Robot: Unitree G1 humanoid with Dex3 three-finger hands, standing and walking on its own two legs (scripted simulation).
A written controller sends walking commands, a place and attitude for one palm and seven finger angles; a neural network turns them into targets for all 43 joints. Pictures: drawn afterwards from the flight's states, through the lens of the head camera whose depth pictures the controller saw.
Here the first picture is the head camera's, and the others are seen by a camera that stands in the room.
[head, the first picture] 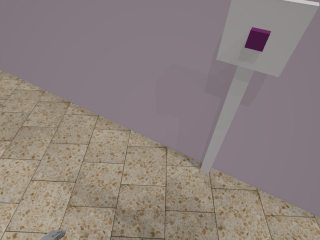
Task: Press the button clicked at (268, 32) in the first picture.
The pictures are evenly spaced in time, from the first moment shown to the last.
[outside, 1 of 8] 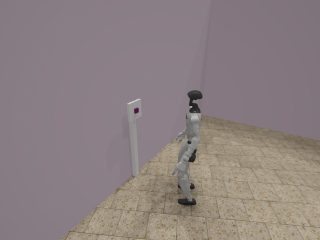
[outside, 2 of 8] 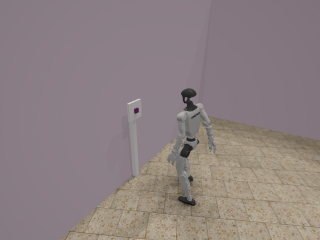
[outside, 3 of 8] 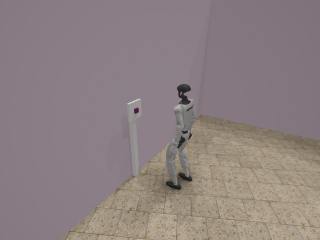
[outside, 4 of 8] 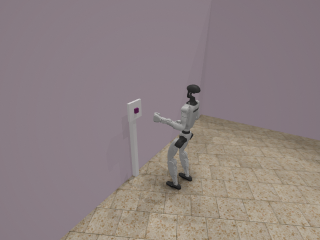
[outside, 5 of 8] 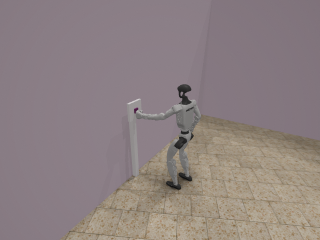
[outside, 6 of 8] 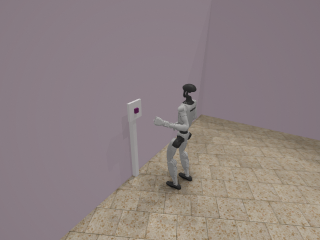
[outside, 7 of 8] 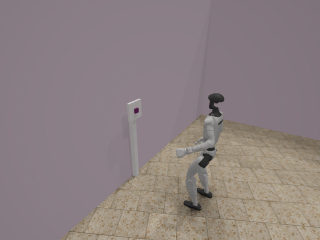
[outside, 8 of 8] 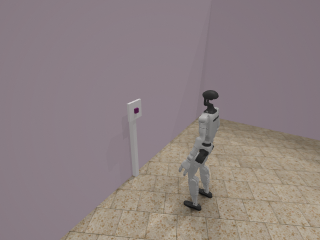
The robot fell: no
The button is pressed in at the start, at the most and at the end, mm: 0 11 0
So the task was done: yes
